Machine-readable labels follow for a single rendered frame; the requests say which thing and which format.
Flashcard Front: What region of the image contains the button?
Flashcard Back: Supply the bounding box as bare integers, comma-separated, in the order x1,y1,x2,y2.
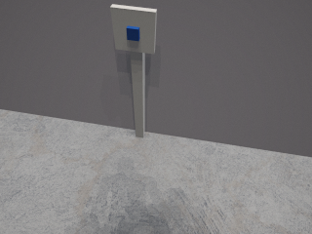
126,25,140,41

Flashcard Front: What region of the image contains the panel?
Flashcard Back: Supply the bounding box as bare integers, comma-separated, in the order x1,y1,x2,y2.
110,4,157,138

